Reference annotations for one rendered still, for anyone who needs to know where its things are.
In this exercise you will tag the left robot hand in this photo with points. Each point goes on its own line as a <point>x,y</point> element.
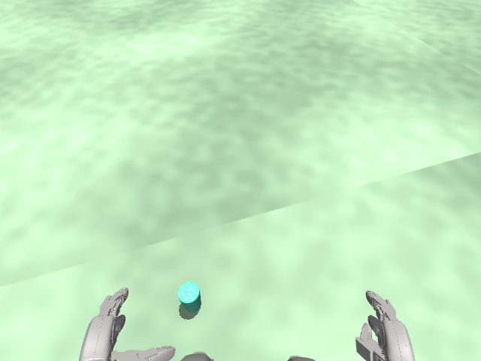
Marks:
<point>102,332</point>

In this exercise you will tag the right robot hand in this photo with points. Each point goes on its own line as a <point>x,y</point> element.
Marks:
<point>394,341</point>

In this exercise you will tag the cup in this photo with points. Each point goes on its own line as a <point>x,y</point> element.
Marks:
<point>189,295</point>

